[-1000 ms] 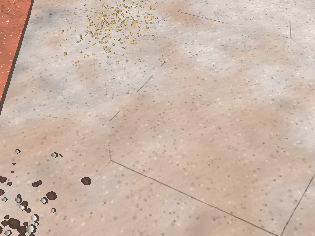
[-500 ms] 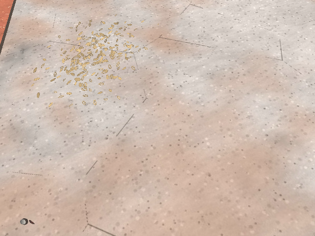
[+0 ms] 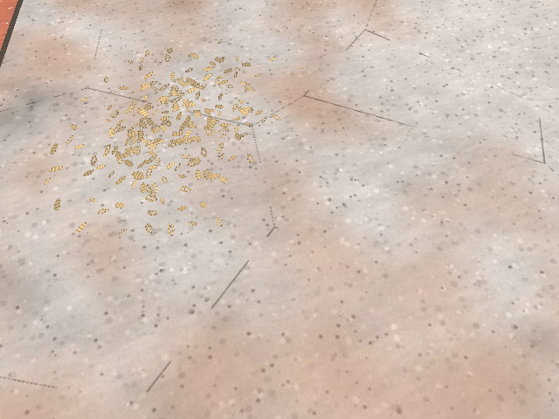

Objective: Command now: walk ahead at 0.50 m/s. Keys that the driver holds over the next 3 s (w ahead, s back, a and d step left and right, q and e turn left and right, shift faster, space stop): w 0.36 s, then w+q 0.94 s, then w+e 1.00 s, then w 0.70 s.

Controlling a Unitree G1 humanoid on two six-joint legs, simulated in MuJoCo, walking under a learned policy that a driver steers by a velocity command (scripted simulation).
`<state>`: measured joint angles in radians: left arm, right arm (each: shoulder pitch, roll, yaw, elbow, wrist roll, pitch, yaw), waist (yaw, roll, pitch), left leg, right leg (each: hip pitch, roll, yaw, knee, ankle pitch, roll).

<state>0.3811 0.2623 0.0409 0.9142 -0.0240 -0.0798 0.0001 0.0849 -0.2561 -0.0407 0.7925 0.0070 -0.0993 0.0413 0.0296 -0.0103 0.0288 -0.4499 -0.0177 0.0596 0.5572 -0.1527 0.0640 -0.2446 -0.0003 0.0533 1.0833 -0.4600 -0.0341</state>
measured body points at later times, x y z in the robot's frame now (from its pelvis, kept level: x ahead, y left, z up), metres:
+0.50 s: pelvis +0.27 -0.04 +0.00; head +0.31 -0.05 +0.44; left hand +0.48 +0.20 -0.09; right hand +0.25 -0.32 -0.14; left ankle +0.09 +0.09 -0.70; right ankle +0.39 -0.15 -0.73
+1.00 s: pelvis +0.53 +0.00 +0.00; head +0.56 +0.02 +0.44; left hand +0.46 +0.28 -0.14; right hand +0.79 -0.17 -0.10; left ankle +0.63 +0.13 -0.72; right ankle +0.39 -0.15 -0.72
